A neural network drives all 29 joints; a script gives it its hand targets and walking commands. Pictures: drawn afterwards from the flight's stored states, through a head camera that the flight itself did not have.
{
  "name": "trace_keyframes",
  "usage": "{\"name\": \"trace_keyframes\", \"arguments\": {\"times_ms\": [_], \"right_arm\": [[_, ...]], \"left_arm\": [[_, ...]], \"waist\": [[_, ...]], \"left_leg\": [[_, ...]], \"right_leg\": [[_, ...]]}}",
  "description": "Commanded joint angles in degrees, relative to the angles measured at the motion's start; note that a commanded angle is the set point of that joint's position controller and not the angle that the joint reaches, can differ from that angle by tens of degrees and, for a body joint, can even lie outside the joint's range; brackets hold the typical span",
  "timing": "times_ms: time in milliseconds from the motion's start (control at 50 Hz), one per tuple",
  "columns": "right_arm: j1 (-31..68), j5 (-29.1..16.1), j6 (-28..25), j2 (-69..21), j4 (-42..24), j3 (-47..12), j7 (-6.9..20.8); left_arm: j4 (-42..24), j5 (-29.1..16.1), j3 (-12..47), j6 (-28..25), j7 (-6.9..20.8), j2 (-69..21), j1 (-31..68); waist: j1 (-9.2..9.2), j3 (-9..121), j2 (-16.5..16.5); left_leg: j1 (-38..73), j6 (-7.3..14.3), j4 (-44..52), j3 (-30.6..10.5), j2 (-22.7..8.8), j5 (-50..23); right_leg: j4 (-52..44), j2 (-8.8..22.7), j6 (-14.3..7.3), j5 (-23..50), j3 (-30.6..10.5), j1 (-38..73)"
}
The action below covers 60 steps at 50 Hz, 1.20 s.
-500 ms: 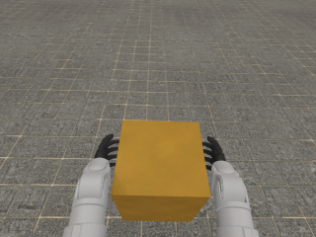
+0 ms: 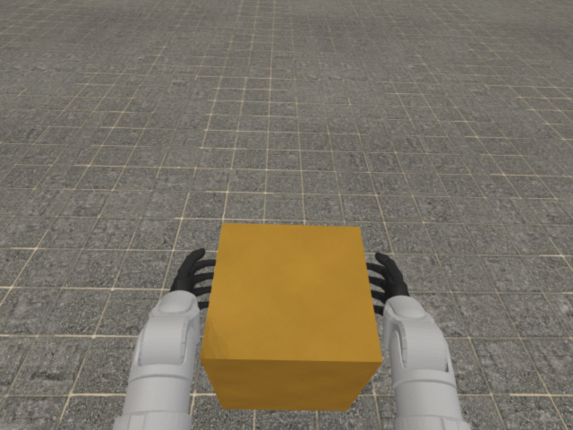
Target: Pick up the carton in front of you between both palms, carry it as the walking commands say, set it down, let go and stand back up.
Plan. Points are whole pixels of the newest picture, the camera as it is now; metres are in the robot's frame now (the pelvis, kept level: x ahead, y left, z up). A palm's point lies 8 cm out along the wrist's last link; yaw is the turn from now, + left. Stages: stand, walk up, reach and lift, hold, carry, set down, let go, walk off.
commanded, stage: carry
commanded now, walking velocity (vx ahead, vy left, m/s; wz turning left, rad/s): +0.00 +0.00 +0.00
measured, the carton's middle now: (288, 322) +0.30 +0.00 -0.04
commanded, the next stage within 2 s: hold in 0.12 s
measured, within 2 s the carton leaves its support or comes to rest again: neither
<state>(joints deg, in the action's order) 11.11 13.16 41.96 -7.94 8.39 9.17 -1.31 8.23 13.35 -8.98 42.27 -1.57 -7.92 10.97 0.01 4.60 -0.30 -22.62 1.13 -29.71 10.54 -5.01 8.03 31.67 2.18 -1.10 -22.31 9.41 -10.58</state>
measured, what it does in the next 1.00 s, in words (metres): shifts its weight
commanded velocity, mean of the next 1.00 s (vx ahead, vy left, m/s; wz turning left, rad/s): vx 0.00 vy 0.00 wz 0.00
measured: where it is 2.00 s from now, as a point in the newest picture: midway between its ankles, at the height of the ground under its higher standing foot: outside the picture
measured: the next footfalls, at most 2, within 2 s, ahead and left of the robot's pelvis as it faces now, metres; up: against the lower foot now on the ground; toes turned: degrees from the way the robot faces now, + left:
none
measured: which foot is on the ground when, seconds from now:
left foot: down 0.00-1.00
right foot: down 0.00-1.00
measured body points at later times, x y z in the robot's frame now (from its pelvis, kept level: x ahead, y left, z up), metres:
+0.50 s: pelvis -0.01 +0.02 +0.01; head -0.03 +0.04 +0.46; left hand +0.31 +0.11 +0.04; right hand +0.25 -0.18 +0.04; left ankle +0.08 +0.14 -0.73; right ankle -0.06 -0.09 -0.73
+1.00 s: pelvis -0.04 +0.06 -0.04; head +0.13 +0.04 +0.37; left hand +0.36 +0.11 -0.11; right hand +0.31 -0.19 -0.10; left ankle +0.08 +0.14 -0.73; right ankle -0.06 -0.09 -0.73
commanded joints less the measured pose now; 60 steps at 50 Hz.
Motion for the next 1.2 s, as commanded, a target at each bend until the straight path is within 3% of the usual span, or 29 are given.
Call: {"name": "trace_keyframes", "arguments": {"times_ms": [0, 100, 120, 140, 160, 180, 220, 260, 340, 400, 460, 560, 660, 740, 800, 880, 960, 1040, 1100, 1180], "right_arm": [[24.6, -14.0, -2.0, -50.8, -3.5, -31.7, 12.7], [24.8, -14.1, -2.0, -50.9, -3.6, -31.8, 12.8], [19.9, -12.9, -2.8, -52.7, -1.0, -29.7, 13.0], [19.3, -11.2, -4.6, -50.9, -1.4, -28.1, 12.3], [18.3, -10.2, -5.2, -49.8, -1.0, -27.7, 11.7], [18.8, -10.4, -5.9, -50.0, -1.2, -26.9, 10.9], [19.8, -10.3, -6.3, -49.8, -1.2, -27.2, 10.9], [21.8, -10.5, -6.3, -50.6, -0.6, -28.3, 11.3], [26.6, -13.1, -6.1, -51.7, -0.5, -31.0, 13.5], [28.2, -13.0, -5.9, -51.6, 1.4, -30.2, 14.5], [30.4, -12.2, -6.2, -51.6, 3.6, -28.4, 15.2], [39.1, -7.2, -9.3, -50.0, 14.0, -19.4, 17.0], [48.5, 1.1, -14.3, -45.5, 26.5, -5.1, 17.4], [49.1, 8.1, -17.7, -38.5, 31.8, 5.3, 15.6], [48.7, 9.8, -21.2, -34.8, 32.9, 7.9, 14.7], [49.7, 7.3, -27.9, -35.9, 32.4, 3.7, 14.8], [53.0, 2.3, -33.8, -40.2, 31.5, -5.0, 15.2], [56.6, -3.3, -36.2, -44.8, 26.8, -14.3, 14.5], [58.5, -6.4, -35.1, -47.3, 23.7, -19.1, 13.8], [58.6, -7.0, -31.5, -51.0, 25.1, -19.9, 13.7]], "left_arm": [[-4.0, -14.2, 32.0, -2.3, 12.9, -50.3, 25.3], [-4.1, -14.2, 32.0, -2.3, 12.9, -50.4, 25.4], [-5.5, -14.2, 30.6, -2.4, 12.9, -51.1, 19.5], [-8.4, -13.9, 31.1, -3.2, 12.9, -48.5, 21.7], [-8.8, -14.4, 32.1, -3.4, 13.2, -48.8, 22.6], [-8.4, -14.9, 33.2, -3.7, 13.2, -48.1, 23.7], [-8.5, -14.8, 33.8, -4.2, 13.3, -48.7, 23.7], [-7.6, -13.9, 33.1, -4.5, 13.3, -48.7, 24.1], [-4.0, -11.5, 30.8, -4.6, 12.4, -50.2, 22.3], [-1.4, -10.4, 29.3, -4.5, 12.5, -51.0, 22.8], [0.3, -10.5, 29.0, -4.5, 13.2, -52.4, 26.1], [9.3, -9.5, 24.5, -6.0, 14.6, -55.8, 37.4], [22.1, -3.7, 12.7, -9.6, 13.2, -54.1, 46.3], [26.1, 2.5, 1.5, -13.6, 9.9, -45.9, 46.5], [27.2, 5.4, -2.7, -17.9, 7.9, -41.1, 45.7], [26.7, 4.8, 0.7, -25.5, 6.8, -42.1, 47.3], [26.0, 1.5, 9.8, -32.2, 6.3, -47.4, 51.4], [20.6, -2.6, 19.2, -34.6, 6.5, -50.6, 56.3], [17.5, -4.5, 23.1, -33.6, 7.3, -50.8, 57.8], [19.4, -4.1, 22.4, -30.5, 9.7, -50.4, 57.8]], "waist": [[0.01, 13.0, 0.2], [0.02, 13.2, 0.2], [0.78, 4.0, -8.7], [-1.23, 6.6, -7.3], [-1.19, 7.5, -4.2], [-2.70, 9.3, -3.7], [-1.84, 9.2, -1.4], [-0.66, 8.6, -1.7], [2.39, 7.0, -1.0], [2.52, 5.1, -1.3], [1.48, 4.1, -0.8], [-1.11, 2.1, -0.8], [-1.91, 0.5, 1.6], [-1.10, 0.3, 1.9], [-0.15, 3.5, 1.6], [0.15, 13.5, 0.6], [-0.78, 29.4, 0.1], [-0.71, 49.9, 0.8], [0.43, 59.5, 1.3], [1.94, 56.0, 0.1]], "left_leg": [[11.7, 0.4, 1.9, -5.9, -4.7, -10.0], [11.7, 0.4, 1.9, -5.8, -4.7, -10.1], [32.6, 1.1, 1.6, -14.2, 11.0, -18.2], [34.3, 0.7, 2.2, -15.6, 9.8, -21.3], [29.2, -0.1, 3.6, -15.0, 10.2, -22.9], [31.0, -0.5, 4.2, -15.0, 10.0, -21.9], [29.1, -1.5, 5.0, -13.9, 11.0, -19.7], [27.8, -1.6, 6.1, -13.5, 11.6, -14.3], [29.6, -0.8, 7.2, -13.5, 11.7, -10.9], [31.2, -0.6, 8.0, -13.3, 11.2, -8.0], [33.2, -0.8, 8.1, -13.2, 10.6, -5.6], [34.2, -1.7, 6.6, -14.1, 9.9, 5.1], [27.6, -2.3, 5.0, -16.7, 8.4, 14.2], [20.5, -2.3, 1.1, -17.0, 9.0, 12.6], [15.7, -2.3, -3.3, -16.2, 9.8, 6.6], [11.7, -1.9, -9.9, -16.2, 10.3, -4.2], [11.0, -1.8, -18.2, -16.8, 10.3, -14.3], [11.7, -2.0, -27.1, -15.8, 10.2, -22.5], [6.3, -2.3, -31.6, -13.7, 11.1, -22.0], [-10.2, -2.7, -34.1, -10.6, 12.4, -10.8]], "right_leg": [[-6.6, 6.6, -0.6, 13.1, -5.7, -2.8], [-6.5, 6.6, -0.6, 13.5, -5.7, -2.8], [-12.4, -2.9, -0.4, 29.6, -16.9, -11.8], [-12.8, -3.1, -0.6, 30.5, -17.8, -9.0], [-11.8, -4.2, -0.1, 36.1, -17.4, -1.1], [-12.5, -4.7, 0.2, 32.8, -17.1, -0.3], [-12.9, -5.3, 0.2, 32.7, -16.7, 3.8], [-14.0, -5.4, 0.6, 27.7, -16.4, 4.0], [-14.5, -5.4, 1.3, 23.1, -15.9, 0.5], [-15.4, -5.7, 1.1, 17.6, -15.4, -3.0], [-16.2, -5.9, 0.2, 12.0, -15.2, -6.4], [-15.1, -5.8, -2.6, -0.8, -14.6, -14.2], [-7.7, -6.8, -3.4, -4.3, -13.6, -18.3], [-2.1, -7.4, -3.2, -2.9, -13.5, -24.3], [1.8, -8.0, -2.2, 0.1, -13.0, -29.8], [7.8, -9.4, -0.8, 4.6, -12.3, -37.5], [13.8, -10.6, 0.1, 7.8, -11.1, -47.5], [20.1, -11.5, 1.3, 11.9, -10.2, -55.2], [24.1, -12.0, 2.3, 13.1, -9.9, -57.0], [27.4, -12.2, 3.4, 9.8, -9.9, -58.3]]}}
